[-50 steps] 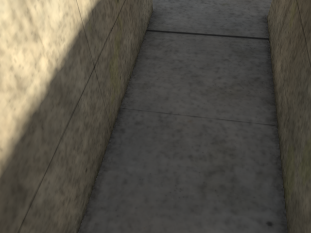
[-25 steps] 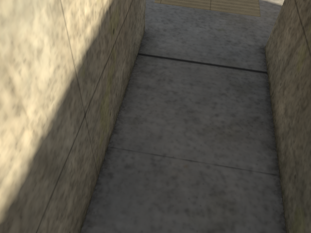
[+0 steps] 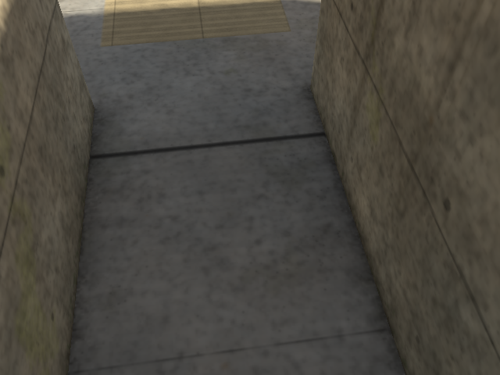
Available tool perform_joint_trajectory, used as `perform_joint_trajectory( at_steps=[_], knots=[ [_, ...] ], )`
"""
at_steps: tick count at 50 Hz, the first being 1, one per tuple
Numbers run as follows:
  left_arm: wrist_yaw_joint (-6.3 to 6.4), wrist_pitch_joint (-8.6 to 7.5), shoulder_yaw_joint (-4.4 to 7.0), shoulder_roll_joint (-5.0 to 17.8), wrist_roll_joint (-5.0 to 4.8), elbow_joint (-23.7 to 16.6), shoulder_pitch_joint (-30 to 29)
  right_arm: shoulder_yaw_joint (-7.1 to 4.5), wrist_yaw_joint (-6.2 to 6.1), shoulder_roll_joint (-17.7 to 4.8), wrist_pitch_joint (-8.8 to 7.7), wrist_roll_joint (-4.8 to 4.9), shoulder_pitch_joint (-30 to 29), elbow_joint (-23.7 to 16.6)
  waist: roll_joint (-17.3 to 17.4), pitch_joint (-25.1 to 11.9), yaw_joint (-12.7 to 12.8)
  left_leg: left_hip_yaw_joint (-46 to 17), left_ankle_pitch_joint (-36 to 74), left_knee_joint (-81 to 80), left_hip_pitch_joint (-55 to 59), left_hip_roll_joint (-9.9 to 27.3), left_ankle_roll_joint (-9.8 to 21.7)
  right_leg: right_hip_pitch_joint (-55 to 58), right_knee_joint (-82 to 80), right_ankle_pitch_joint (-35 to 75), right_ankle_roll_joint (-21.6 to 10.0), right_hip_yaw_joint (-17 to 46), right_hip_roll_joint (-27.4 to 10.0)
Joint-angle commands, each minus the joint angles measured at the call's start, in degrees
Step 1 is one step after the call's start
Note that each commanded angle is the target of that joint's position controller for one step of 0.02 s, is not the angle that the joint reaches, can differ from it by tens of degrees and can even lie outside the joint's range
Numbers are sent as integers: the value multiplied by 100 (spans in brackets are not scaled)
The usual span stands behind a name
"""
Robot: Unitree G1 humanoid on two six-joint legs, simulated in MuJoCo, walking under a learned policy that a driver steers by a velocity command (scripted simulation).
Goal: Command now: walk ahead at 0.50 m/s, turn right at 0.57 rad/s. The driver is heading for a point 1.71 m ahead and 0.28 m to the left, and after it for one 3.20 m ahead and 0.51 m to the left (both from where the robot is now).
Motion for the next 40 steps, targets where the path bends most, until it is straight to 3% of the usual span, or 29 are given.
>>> perform_joint_trajectory(
  at_steps=[1, 2, 3, 5, 7, 10, 13, 15, 16, 17, 18, 19, 20, 21, 22, 23, 24, 26, 28, 29, 30, 31, 34, 35, 36, 37, 38, 39, 40],
  knots=[
    [153, -103, 182, 929, -44, -490, 77, -324, 9, -833, 65, -70, 175, -281, 6, -330, -251, -140, 378, -743, -893, 210, -125, 723, -1480, 1721, -1027, 2297, -1717],
    [217, -68, 186, 987, -9, -480, 177, -325, 22, -780, 102, -85, -94, -334, -58, -281, -207, -85, 702, -1077, -1003, 149, -199, 623, -1525, 1899, -1006, 2083, -1662],
    [289, -40, 153, 942, -35, -448, 288, -275, 88, -666, 116, -132, -352, -364, -4, -267, -143, 27, 1249, -1633, -1027, 106, -219, 605, -1587, 2173, -917, 1759, -1573],
    [391, 39, 119, 873, -26, -354, 358, -148, 189, -353, 33, -83, -702, -389, -253, -187, -46, 280, 2573, -2991, -557, -82, -83, 345, -1575, 1934, -598, 1077, -1155],
    [455, 34, 133, 930, 33, -226, 598, -35, 300, -154, 15, -65, -1180, -440, -389, -131, 241, 523, 3590, -3693, -135, -282, -29, 181, -1764, 1252, -450, 946, -1167],
    [433, -12, 141, 897, 16, -31, 746, -36, 326, -289, 43, -24, -1451, -526, -624, -29, 319, 377, 3412, -4008, -363, -306, 83, 855, -1743, 1251, -391, 1004, -1497],
    [424, 51, 176, 964, -15, 41, 808, -85, 397, -498, -19, -14, -1446, -555, -835, -18, 249, 327, 2238, -3975, -896, -373, 328, 1919, -1225, 2436, -303, 899, -1894],
    [450, 138, 185, 1094, 54, -62, 673, -167, 462, -678, -24, -74, -948, -417, -855, -375, -32, 573, 1718, -3961, -360, -669, 528, 2200, -436, 4274, -169, 655, -1840],
    [449, 173, 156, 1130, 81, -120, 548, -246, 475, -803, -3, -105, -271, -243, -812, -745, -400, 722, 1811, -4019, 478, -893, 688, 2088, 348, 5255, -81, 493, -1718],
    [440, 162, 108, 1165, 116, -202, 371, -309, 491, -957, 54, -153, 616, -41, -646, -1189, -863, 477, 2272, -4007, 1724, -808, 881, 1486, 1438, 5327, 90, 356, -1573],
    [431, 101, -11, 809, 210, -340, 927, -480, 471, -1576, 102, -181, 1380, 23, 625, -2101, -748, -1826, 2446, -3956, 3759, 527, 1806, -234, 3684, 2563, 487, 103, -903],
    [401, -41, -101, 577, 155, -166, 1536, -448, 448, -1395, 134, 64, 1449, 169, 1614, -2350, -499, -3992, 1531, -4828, 4550, 1374, 2582, -1687, 5098, -1956, 749, 279, -258],
    [358, -174, -87, 826, 37, -211, 1137, -350, 413, -1037, 101, 185, 1087, -56, 1053, -2014, -658, -3938, 443, -4986, 4369, 1195, 2338, -2205, 5319, -1744, 686, 788, -634],
    [365, -282, -74, 964, -30, -403, 351, -311, 347, -880, 108, 127, 799, -165, 688, -1319, -791, -3145, 725, -5164, 3676, 961, 2153, -2366, 5097, -1428, 722, 648, -830],
    [419, -360, -32, 1016, 78, -521, -163, -302, 325, -852, 131, 46, 472, -157, 93, -701, -644, -2640, 1467, -5333, 2913, 697, 1983, -2375, 4529, -1123, 798, 472, -979],
    [468, -363, 24, 1091, 190, -562, -368, -272, 308, -782, 116, 34, 419, -162, -83, -584, -516, -2345, 2088, -5400, 2519, 591, 1914, -2140, 4095, -1011, 872, 386, -1125],
    [505, -371, 11, 1015, 197, -578, -326, -257, 345, -818, 196, -64, 411, -188, -135, -464, -355, -2225, 2909, -5450, 2016, 446, 1964, -1799, 3975, -1114, 977, 335, -1138],
    [477, -316, -75, 781, 103, -639, -195, -274, 281, -857, 303, 25, 474, -160, 73, -318, -114, -1971, 2920, -5605, 1679, 371, 2000, -1715, 3116, -1342, 1115, 260, -1229],
    [404, -290, -152, 659, 64, -738, -609, -317, 192, -982, 303, 110, 621, -156, 218, -146, -214, -1858, 2375, -5729, 1426, 264, 1907, -1658, 2157, -916, 1211, 145, -1116],
    [363, -299, -173, 633, 51, -808, -900, -320, 167, -1090, 277, 147, 604, -178, 151, -155, -274, -1679, 2239, -5755, 1301, 200, 1791, -1489, 1695, -241, 1243, 127, -1097],
    [341, -304, -189, 637, 68, -827, -1088, -333, 145, -1161, 279, 121, 613, -173, 287, -99, -290, -1570, 2418, -5739, 1193, 99, 1708, -1334, 1230, 277, 1266, 82, -1010],
    [303, -333, -165, 698, 29, -814, -1202, -329, 132, -1139, 279, 103, 704, -171, 334, -155, -410, -1528, 2508, -5696, 1178, 50, 1600, -1097, 953, 710, 1238, 120, -937],
    [225, -364, -115, 782, 5, -790, -1524, -294, 141, -1054, 347, 194, 1021, -71, 466, -214, -514, -1591, 2416, -5455, 1284, 0, 1372, -543, 312, 1201, 1171, 123, -697],
    [214, -357, -76, 797, -23, -735, -1501, -255, 166, -960, 317, 261, 1102, -87, 768, -230, -531, -1727, 2246, -5427, 1374, 40, 1330, -317, 139, 1335, 1119, 166, -679],
    [238, -412, 4, 858, -50, -750, -1396, -232, 145, -808, 397, 202, 1150, -121, 889, -191, -448, -1868, 2135, -5227, 1608, 37, 1218, -179, -109, 1241, 1054, 354, -753],
    [231, -395, 71, 969, -73, -676, -1278, -253, 154, -810, 444, 201, 1115, -129, 927, -220, -287, -1833, 2504, -4993, 1809, 55, 1126, 17, -258, 1010, 904, 241, -737],
    [256, -409, 143, 1070, -14, -564, -967, -243, 149, -744, 453, 214, 1048, -200, 912, -400, -91, -1825, 2850, -4623, 1790, -52, 979, 570, -358, 1057, 766, 215, -731],
    [319, -394, 224, 1201, 13, -463, -385, -233, 186, -698, 502, 198, 1044, -269, 915, -719, 230, -1601, 2778, -3868, 1678, -309, 762, 1260, -477, 912, 559, 342, -1002],
    [354, -378, 322, 1567, 81, -381, 462, -103, 180, -369, 525, 38, 1164, -442, 88, -1604, 494, -1232, 1606, -2424, 943, -654, 564, 2784, -182, 1233, 182, 1299, -1977]
  ],
)
Keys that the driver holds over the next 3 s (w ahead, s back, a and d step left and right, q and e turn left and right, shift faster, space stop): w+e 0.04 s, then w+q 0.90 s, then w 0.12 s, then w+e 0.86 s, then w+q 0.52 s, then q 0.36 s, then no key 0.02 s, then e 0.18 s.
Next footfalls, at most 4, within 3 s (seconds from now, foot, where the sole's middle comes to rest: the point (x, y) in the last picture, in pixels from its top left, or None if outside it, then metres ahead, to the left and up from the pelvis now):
0.34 left None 0.41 0.13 -0.77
0.78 right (284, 286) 0.71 -0.05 -0.77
1.26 left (168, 235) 0.88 0.31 -0.77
1.80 right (233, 148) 1.25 0.12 -0.77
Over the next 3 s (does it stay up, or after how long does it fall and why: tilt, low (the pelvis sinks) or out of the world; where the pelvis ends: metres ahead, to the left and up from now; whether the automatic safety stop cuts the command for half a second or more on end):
stays up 1.71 0.22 0.00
